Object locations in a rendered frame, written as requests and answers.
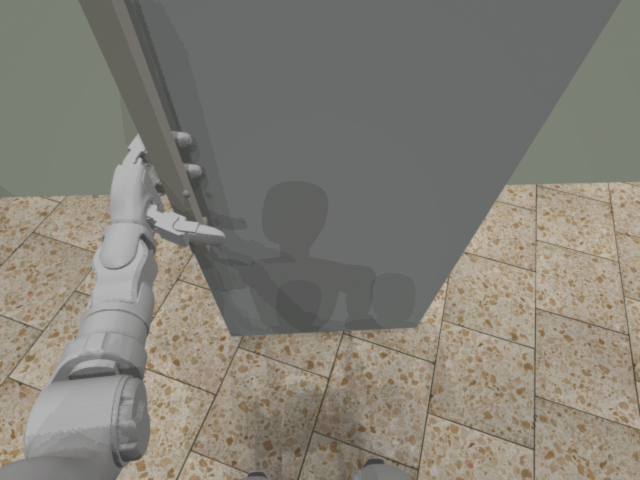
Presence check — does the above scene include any left robot forearm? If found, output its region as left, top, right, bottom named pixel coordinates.
left=24, top=222, right=158, bottom=459

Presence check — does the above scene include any left robot hand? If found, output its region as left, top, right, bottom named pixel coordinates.
left=110, top=131, right=226, bottom=247

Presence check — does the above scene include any fridge door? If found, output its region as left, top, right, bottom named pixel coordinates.
left=124, top=0, right=621, bottom=336

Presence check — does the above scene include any robot shin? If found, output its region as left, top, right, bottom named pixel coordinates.
left=247, top=471, right=268, bottom=479
left=360, top=457, right=384, bottom=470

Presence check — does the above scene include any robot left upper arm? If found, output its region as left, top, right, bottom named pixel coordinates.
left=0, top=374, right=150, bottom=480

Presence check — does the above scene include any robot left shin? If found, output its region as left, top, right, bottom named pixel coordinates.
left=247, top=471, right=268, bottom=479

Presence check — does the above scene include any handle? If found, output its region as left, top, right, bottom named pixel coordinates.
left=78, top=0, right=210, bottom=253

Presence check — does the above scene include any robot right shin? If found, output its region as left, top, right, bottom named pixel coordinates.
left=360, top=457, right=384, bottom=470

